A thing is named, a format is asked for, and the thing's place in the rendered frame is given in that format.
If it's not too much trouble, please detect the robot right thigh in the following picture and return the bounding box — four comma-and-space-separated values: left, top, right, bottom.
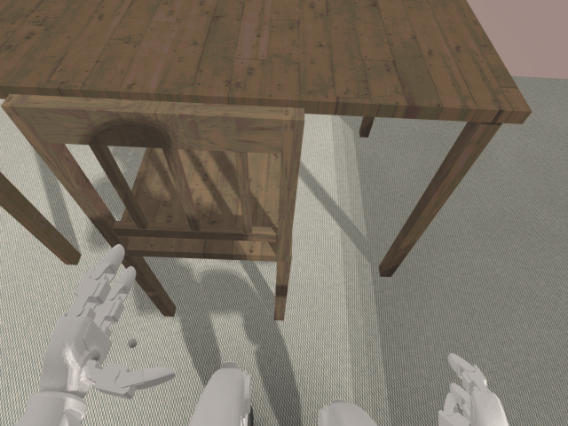
319, 403, 377, 426

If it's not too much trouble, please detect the chair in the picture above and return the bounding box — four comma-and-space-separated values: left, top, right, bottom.
1, 94, 304, 320

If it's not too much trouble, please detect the robot left forearm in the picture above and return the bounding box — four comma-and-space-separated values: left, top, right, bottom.
13, 391, 88, 426

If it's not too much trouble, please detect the robot left thigh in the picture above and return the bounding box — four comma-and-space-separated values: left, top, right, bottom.
188, 368, 251, 426

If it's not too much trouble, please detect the table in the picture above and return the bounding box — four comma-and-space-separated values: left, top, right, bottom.
0, 0, 532, 277

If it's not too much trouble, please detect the robot thigh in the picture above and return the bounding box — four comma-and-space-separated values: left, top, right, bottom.
188, 368, 251, 426
319, 403, 377, 426

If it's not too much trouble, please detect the left robot hand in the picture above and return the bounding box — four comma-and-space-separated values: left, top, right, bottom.
39, 244, 176, 399

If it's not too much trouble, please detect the right robot hand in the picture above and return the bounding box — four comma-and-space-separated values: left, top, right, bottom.
438, 353, 509, 426

